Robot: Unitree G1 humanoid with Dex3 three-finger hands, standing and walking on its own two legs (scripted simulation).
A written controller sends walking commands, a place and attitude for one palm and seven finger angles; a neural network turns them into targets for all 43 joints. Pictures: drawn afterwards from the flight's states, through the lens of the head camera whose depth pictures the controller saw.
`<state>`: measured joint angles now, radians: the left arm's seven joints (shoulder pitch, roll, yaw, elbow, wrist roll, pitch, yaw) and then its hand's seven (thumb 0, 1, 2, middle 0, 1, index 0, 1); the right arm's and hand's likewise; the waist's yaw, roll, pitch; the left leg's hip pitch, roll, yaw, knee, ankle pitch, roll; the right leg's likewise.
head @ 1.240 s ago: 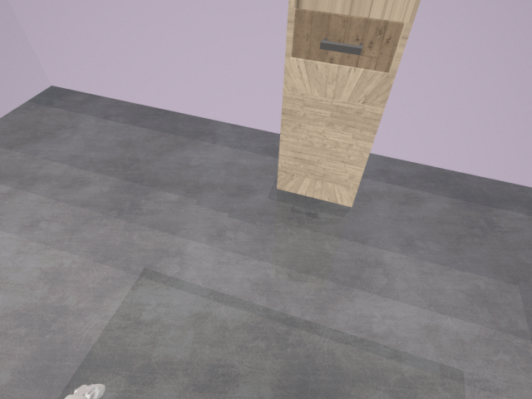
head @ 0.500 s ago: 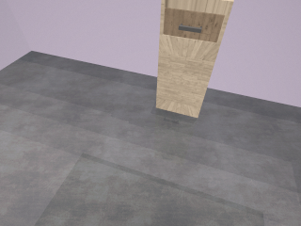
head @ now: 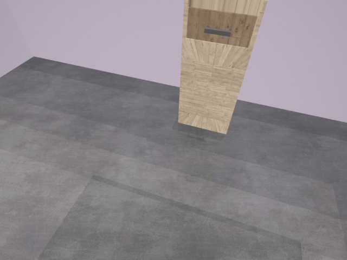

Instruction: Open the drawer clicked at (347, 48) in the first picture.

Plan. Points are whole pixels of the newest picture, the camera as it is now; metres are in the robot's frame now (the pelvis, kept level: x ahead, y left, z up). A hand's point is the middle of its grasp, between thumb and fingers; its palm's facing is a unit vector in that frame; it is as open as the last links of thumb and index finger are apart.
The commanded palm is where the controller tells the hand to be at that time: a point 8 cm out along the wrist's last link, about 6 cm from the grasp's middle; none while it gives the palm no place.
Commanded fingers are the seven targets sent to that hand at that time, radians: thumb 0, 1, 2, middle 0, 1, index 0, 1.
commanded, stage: look at it before walking up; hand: left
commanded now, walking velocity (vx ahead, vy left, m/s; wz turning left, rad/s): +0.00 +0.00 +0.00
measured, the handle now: (218, 30) +1.20 -0.17 +0.02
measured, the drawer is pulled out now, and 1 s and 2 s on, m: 0.00 0.00 0.00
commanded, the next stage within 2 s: walk to a spot facing it in 0.20 s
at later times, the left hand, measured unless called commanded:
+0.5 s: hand out of the picture +0.06 +0.23 -0.17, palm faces -0.06 -0.96 -0.28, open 7.4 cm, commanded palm none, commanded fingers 0.00 0.90 0.90 -0.20 -0.30 -0.20 -0.30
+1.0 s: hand out of the picture +0.14 +0.21 -0.20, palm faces -0.16 -0.97 -0.15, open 7.4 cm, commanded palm none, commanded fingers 0.00 0.90 0.90 -0.20 -0.30 -0.20 -0.30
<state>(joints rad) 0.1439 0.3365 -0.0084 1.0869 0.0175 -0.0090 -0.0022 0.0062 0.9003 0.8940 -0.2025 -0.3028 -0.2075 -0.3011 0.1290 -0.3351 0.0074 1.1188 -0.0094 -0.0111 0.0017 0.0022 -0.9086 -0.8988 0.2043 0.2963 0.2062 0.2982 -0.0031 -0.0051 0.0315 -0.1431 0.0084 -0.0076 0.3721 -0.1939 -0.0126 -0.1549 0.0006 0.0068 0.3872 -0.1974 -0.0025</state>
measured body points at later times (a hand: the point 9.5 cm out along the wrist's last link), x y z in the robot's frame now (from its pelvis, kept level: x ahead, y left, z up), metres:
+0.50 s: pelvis +0.02 +0.00 -0.01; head +0.02 +0.00 +0.44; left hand +0.07 +0.28 -0.15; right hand +0.07 -0.28 -0.15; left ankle +0.01 +0.13 -0.75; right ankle +0.01 -0.12 -0.74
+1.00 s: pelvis +0.18 +0.02 -0.03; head +0.21 +0.04 +0.42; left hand +0.15 +0.26 -0.19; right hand +0.27 -0.24 -0.14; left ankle +0.31 +0.11 -0.75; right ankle +0.02 -0.10 -0.73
